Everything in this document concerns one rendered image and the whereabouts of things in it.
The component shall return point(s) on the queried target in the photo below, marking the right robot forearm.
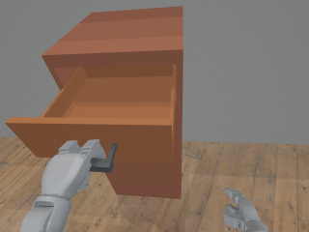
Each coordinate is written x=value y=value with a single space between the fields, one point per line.
x=254 y=225

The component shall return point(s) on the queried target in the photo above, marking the cabinet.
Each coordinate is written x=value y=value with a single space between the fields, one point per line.
x=139 y=37

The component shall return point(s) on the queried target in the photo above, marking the robot left hand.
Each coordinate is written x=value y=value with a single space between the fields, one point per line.
x=69 y=172

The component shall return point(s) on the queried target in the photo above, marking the drawer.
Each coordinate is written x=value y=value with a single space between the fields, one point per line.
x=133 y=106

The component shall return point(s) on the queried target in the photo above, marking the robot right hand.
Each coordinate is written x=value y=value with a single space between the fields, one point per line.
x=236 y=217

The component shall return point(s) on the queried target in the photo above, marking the left robot forearm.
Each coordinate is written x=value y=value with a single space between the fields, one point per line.
x=49 y=214

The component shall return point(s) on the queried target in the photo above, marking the handle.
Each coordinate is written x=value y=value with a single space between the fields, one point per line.
x=104 y=165

